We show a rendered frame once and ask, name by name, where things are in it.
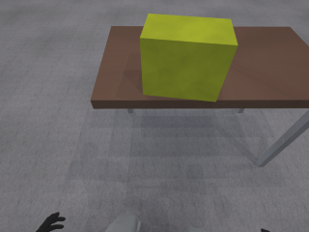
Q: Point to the left robot thigh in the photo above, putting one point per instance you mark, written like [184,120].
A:
[125,222]

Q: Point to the table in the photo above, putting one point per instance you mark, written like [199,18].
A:
[270,69]

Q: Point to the robot left hand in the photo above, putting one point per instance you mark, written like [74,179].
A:
[47,227]

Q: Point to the carton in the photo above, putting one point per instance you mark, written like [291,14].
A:
[186,57]

